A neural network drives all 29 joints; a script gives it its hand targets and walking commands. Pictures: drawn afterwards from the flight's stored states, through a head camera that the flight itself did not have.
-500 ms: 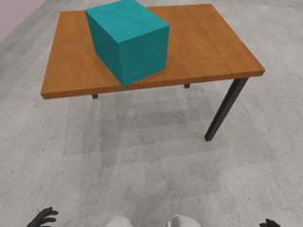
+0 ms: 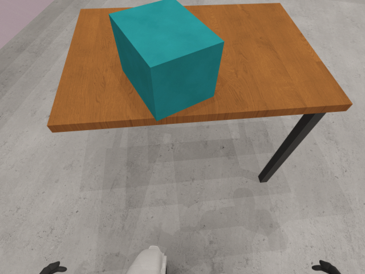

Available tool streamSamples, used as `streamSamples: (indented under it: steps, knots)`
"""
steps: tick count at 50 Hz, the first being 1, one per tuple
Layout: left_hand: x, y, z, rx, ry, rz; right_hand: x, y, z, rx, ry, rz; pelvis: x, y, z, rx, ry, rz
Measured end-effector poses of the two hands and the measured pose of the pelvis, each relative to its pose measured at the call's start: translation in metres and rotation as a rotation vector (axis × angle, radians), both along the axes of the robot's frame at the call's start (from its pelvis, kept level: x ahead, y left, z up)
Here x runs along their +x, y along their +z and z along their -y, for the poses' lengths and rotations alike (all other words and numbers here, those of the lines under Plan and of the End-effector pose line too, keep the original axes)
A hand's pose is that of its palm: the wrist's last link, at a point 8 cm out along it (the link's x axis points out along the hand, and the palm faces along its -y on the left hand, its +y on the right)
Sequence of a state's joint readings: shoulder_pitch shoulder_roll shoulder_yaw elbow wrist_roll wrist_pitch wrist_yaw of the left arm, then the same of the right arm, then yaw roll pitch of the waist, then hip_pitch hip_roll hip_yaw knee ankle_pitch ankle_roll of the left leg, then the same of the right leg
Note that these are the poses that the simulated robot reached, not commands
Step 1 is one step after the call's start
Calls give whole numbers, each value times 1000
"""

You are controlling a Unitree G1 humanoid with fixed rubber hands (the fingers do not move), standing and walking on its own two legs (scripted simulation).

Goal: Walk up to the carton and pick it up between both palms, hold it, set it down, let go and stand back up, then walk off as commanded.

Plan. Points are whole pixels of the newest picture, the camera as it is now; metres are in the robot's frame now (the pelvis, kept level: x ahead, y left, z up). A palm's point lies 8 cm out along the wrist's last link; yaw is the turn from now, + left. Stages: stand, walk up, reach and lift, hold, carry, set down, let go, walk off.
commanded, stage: walk up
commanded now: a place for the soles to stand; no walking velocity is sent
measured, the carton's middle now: (165, 58) +0.67 +0.08 +0.05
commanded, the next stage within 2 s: none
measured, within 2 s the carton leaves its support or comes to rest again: neither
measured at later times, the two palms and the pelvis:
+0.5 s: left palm (70, 265) +0.14 +0.26 -0.09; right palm (359, 251) +0.18 -0.37 -0.08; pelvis +0.07 -0.06 -0.01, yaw +6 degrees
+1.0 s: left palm out of the picture +0.09 +0.28 -0.08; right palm (353, 258) +0.17 -0.37 -0.09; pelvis +0.06 -0.05 -0.01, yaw +10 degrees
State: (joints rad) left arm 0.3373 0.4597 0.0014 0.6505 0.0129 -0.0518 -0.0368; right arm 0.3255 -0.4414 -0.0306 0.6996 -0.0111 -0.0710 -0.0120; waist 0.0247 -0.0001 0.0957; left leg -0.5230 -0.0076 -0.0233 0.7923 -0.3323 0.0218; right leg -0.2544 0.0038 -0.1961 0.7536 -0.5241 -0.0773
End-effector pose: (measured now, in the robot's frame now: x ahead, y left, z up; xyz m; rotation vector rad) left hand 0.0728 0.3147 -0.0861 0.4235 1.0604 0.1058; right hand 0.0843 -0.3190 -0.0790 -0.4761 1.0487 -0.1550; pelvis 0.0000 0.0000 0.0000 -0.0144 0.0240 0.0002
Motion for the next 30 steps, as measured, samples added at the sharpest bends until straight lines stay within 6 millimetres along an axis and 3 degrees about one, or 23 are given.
streamSamples:
  steps: [4, 9, 16, 20, 24, 30]
  knots:
    - [20, -6, -7, -22, 15, 31, 16, 8, -7, -25, -2, 26, 17, -1, -9, 10, 26, 48]
    - [46, -4, -3, -58, 34, 99, 32, 31, -1, -77, -2, 50, 35, 7, -7, -19, 53, 97]
    - [54, -15, 20, -93, 74, 91, 62, 42, 20, -108, 34, 63, 52, 7, 13, -6, 90, 101]
    - [62, -11, 37, -70, 75, 84, 77, 33, 36, -83, 49, 68, 62, 4, 32, 21, 93, 86]
    - [68, -8, 57, -27, 63, 98, 89, 9, 55, -39, 60, 63, 68, -6, 56, 45, 92, 83]
    - [65, 20, 65, 49, 94, 98, 98, -11, 64, 22, 78, 12, 75, 1, 75, 63, 113, 79]
